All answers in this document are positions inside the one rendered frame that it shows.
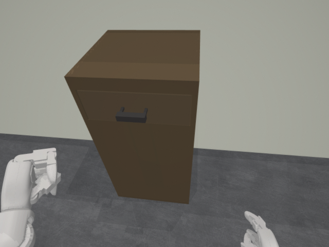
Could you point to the robot left forearm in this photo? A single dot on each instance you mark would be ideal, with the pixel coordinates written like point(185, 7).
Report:
point(16, 228)

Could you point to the right robot hand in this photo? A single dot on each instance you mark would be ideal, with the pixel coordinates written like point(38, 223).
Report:
point(264, 236)

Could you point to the handle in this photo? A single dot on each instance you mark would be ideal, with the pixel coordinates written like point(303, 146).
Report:
point(131, 117)

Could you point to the cabinet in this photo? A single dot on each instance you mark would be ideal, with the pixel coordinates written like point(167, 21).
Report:
point(151, 161)

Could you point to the drawer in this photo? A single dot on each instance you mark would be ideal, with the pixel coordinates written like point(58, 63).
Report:
point(162, 108)

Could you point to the left robot hand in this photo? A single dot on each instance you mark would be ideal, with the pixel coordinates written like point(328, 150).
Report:
point(21, 175)

